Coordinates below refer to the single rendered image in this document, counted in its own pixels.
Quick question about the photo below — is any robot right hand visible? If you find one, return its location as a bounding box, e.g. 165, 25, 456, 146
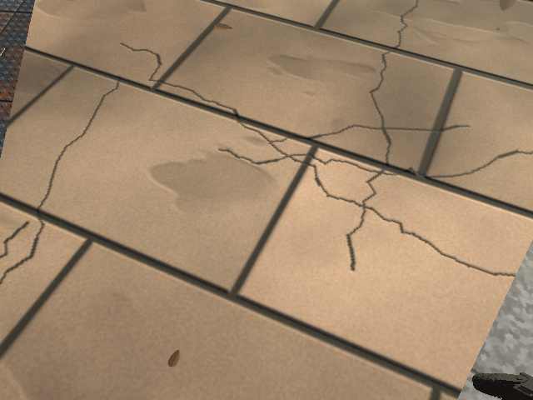
472, 372, 533, 400

